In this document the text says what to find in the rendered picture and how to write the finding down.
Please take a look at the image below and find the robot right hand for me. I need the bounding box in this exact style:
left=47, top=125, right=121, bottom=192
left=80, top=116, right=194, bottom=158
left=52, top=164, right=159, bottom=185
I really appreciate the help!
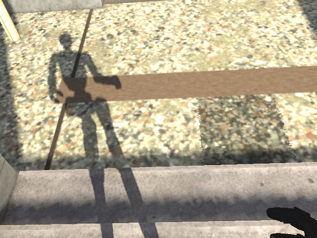
left=266, top=206, right=317, bottom=238

